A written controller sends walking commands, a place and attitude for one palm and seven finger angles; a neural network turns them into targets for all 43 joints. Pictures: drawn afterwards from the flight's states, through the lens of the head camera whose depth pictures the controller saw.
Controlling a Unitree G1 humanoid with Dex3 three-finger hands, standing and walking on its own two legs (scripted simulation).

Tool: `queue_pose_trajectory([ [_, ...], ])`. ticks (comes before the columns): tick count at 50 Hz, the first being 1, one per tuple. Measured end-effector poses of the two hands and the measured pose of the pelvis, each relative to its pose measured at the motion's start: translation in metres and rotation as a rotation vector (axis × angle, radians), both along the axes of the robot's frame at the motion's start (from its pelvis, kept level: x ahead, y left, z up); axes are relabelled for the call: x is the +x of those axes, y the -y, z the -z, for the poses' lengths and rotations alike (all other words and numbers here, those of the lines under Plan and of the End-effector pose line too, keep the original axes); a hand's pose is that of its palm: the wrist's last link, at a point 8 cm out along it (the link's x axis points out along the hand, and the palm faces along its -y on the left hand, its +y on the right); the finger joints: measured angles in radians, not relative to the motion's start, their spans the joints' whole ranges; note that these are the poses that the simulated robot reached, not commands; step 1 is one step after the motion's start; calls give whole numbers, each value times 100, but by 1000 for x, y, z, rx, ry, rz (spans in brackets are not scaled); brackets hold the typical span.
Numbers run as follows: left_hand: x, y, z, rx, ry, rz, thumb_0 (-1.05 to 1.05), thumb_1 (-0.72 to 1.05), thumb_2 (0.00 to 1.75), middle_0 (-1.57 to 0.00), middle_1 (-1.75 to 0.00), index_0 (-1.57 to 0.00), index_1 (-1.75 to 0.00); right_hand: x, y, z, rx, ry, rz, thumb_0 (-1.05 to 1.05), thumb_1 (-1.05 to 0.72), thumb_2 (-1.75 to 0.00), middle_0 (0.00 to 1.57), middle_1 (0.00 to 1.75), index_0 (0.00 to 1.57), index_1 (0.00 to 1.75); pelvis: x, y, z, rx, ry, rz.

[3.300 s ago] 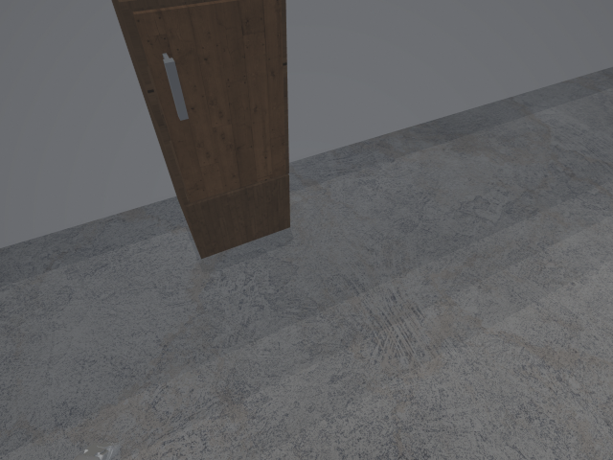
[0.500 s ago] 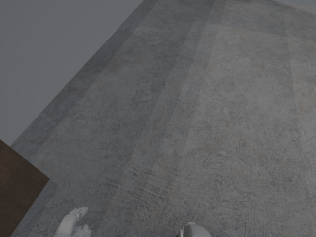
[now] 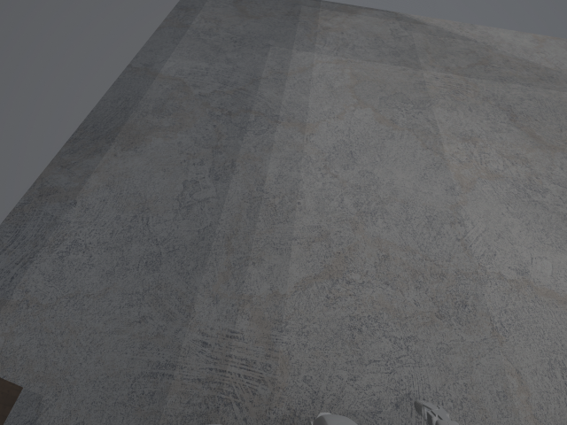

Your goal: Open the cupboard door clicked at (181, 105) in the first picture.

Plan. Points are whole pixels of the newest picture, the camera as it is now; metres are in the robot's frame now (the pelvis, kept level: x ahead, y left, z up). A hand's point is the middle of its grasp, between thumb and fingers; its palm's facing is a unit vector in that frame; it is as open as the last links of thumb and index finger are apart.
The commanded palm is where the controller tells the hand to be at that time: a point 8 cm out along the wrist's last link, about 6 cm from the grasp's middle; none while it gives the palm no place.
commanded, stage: walk to a spot facing it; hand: left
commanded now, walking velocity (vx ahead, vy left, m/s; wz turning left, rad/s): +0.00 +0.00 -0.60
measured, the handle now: out of the picture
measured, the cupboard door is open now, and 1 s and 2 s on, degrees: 0 0 0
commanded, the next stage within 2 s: turn to face it in 1.38 s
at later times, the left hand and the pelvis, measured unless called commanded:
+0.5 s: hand (205, 398) +0.18 +0.13 -0.15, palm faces -0.30 -0.92 -0.26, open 7.4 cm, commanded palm none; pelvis +0.00 -0.03 +0.00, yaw -18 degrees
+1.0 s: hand (202, 374) +0.21 +0.14 -0.16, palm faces -0.54 -0.83 -0.17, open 7.4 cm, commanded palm none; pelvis +0.04 +0.01 +0.02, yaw -37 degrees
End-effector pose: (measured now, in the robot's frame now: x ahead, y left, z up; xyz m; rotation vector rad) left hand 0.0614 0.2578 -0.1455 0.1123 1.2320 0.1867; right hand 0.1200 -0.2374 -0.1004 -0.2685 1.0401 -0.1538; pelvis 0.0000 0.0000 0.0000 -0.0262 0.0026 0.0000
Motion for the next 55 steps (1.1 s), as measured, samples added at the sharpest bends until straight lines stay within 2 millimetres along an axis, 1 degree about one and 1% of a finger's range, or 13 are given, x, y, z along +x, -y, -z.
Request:
queue_pose_trajectory([
  [6,8,-16,-13,3,-35,58,1,91,90,-20,-30,-20,-30,-34,-6,-7,4,-55,92,0,-90,-89,20,30,20,30,5,-12,-13,-17,-5,74],
  [11,27,-9,-16,10,-66,138,1,91,90,-20,-30,-20,-30,-74,-2,0,27,-117,202,0,-90,-89,20,30,20,30,7,-12,-15,-15,-11,141],
  [15,55,13,-18,17,-51,229,1,91,90,-20,-30,-19,-30,-115,8,12,53,-184,300,0,-90,-89,20,30,20,30,5,-4,-12,-5,-14,198],
  [20,100,54,-20,49,44,357,1,91,90,-20,-30,-20,-30,-167,29,38,95,-251,417,0,-90,-89,20,30,20,30,3,17,3,29,-14,266],
  [23,116,75,-26,65,102,402,1,91,90,-20,-30,-20,-30,-187,39,47,99,-294,462,0,-91,-89,20,30,20,30,0,23,6,19,-7,296],
  [26,122,87,-33,68,117,432,0,91,90,-20,-30,-20,-30,-189,45,42,98,-281,495,0,-91,-89,20,30,20,30,-1,27,0,26,4,335],
  [32,127,97,-35,55,96,501,0,91,90,-21,-30,-20,-30,-173,49,28,89,-172,536,0,-91,-89,20,30,19,30,-1,26,-7,33,8,408],
  [36,131,92,-29,38,78,535,0,91,90,-21,-30,-20,-30,-158,46,20,69,-108,552,0,-91,-89,20,30,19,30,1,16,-7,27,7,459],
  [41,143,75,-11,8,50,559,1,90,90,-21,-30,-20,-30,-146,32,10,18,-45,568,0,-91,-89,20,30,20,30,14,-1,1,9,-3,515],
  [44,152,68,-5,-2,15,585,1,91,90,-21,-30,-20,-30,-154,17,3,-1,-46,593,0,-91,-89,20,30,20,30,22,-9,-1,5,2,563],
  [49,170,69,-13,-9,-25,643,1,91,90,-20,-30,-20,-30,-180,-10,-5,18,-125,682,0,-91,-89,20,30,20,30,36,-10,-14,-10,-4,629],
  [52,180,77,-15,-3,-45,675,1,91,90,-20,-30,-20,-30,-196,-25,-4,46,-174,743,0,-90,-89,20,30,20,30,43,-7,-17,-14,-10,664],
  [55,190,93,-14,2,-63,717,1,91,90,-20,-30,-20,-30,-212,-40,1,82,-219,807,0,-90,-89,20,30,20,30,48,-2,-17,-12,-12,703],
])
